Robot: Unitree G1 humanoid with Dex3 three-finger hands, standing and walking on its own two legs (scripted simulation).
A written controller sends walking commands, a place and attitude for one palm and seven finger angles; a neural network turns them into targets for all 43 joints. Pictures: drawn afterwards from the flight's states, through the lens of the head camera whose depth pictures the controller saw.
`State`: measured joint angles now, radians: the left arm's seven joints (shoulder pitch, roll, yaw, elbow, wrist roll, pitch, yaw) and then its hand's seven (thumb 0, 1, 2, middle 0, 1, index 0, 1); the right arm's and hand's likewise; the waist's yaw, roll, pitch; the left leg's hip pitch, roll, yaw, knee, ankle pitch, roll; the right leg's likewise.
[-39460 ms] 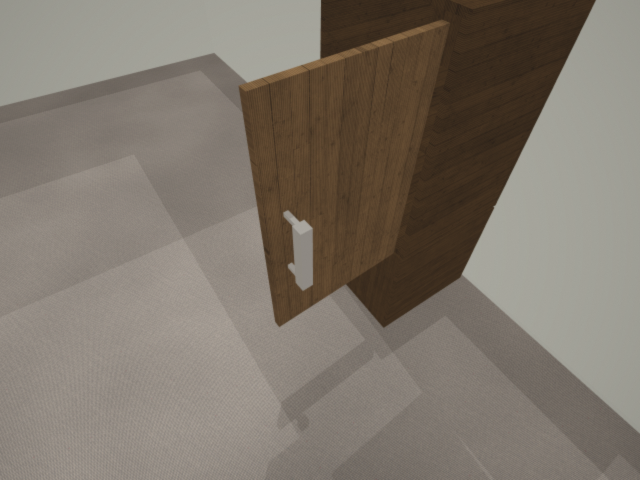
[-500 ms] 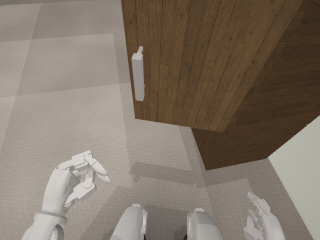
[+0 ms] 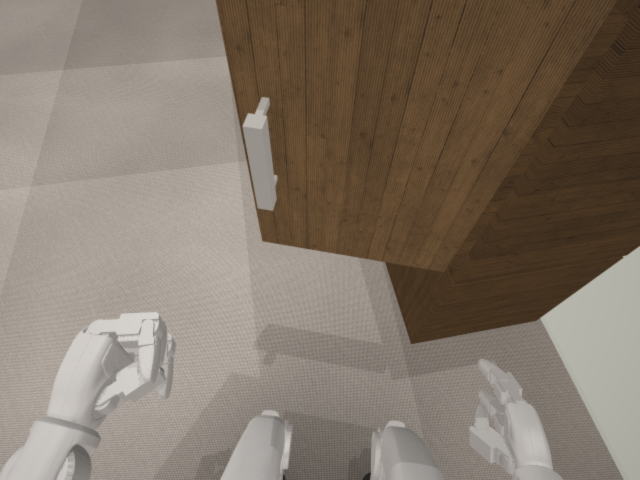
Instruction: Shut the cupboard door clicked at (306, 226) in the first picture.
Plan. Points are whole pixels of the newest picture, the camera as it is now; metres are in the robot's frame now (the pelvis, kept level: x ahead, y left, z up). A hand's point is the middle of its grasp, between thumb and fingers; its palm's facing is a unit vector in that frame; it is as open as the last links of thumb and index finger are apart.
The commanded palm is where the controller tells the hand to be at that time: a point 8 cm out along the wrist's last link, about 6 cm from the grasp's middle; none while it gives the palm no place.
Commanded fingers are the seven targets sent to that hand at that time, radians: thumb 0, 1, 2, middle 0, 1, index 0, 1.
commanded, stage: raise the hand and make a fist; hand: left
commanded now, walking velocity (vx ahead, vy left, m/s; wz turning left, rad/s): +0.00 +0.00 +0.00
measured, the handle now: (265, 157) +0.53 +0.13 +0.06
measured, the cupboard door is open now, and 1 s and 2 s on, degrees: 69 69 69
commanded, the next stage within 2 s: bring the fist close to the handle in 0.40 s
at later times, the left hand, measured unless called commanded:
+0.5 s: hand (158, 394) +0.20 +0.19 +0.05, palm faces -0.12 -0.99 -0.04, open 3.1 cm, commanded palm +0.19 +0.24 +0.06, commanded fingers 0.00 0.90 0.90 -1.30 -1.50 -1.30 -1.50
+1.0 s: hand (218, 289) +0.31 +0.15 +0.07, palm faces -0.12 -0.99 -0.03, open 3.1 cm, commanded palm +0.30 +0.19 +0.06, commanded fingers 0.00 0.90 0.90 -1.30 -1.50 -1.30 -1.50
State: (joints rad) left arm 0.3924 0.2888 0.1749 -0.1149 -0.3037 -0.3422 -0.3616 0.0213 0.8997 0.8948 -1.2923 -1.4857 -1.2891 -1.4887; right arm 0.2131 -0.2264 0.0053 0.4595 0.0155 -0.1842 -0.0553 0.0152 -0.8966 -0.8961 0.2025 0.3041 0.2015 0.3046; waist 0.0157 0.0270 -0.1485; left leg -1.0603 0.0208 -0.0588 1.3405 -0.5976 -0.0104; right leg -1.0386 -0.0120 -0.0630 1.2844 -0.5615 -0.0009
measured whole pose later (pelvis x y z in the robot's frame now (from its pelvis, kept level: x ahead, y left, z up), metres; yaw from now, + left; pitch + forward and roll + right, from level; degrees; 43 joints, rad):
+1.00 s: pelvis -0.01 +0.01 +0.01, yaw +0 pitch +19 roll -2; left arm 0.00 0.22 0.06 0.10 -0.19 -0.29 -0.16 0.02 0.90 0.90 -1.30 -1.50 -1.30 -1.50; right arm 0.27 -0.24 0.03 0.50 0.01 -0.15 -0.04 0.02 -0.90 -0.90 0.20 0.30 0.20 0.30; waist -0.04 0.04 -0.16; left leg -1.06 0.00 -0.04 1.29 -0.56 0.01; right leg -1.05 -0.03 -0.04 1.24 -0.53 0.02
